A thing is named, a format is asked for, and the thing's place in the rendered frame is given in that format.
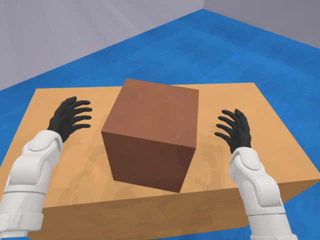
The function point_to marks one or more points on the robot left forearm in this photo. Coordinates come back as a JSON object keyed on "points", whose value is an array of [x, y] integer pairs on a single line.
{"points": [[27, 185]]}

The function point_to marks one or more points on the robot right forearm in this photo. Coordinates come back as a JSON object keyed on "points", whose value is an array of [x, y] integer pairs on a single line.
{"points": [[261, 197]]}

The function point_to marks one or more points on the robot left hand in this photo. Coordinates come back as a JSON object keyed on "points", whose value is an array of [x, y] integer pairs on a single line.
{"points": [[64, 117]]}

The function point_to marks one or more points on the robot right hand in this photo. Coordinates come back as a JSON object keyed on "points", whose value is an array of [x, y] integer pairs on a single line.
{"points": [[240, 132]]}

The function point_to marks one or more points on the pedestal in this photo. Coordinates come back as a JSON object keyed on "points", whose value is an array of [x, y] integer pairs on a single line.
{"points": [[84, 202]]}

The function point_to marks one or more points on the carton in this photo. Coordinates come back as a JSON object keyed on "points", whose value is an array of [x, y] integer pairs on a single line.
{"points": [[150, 134]]}

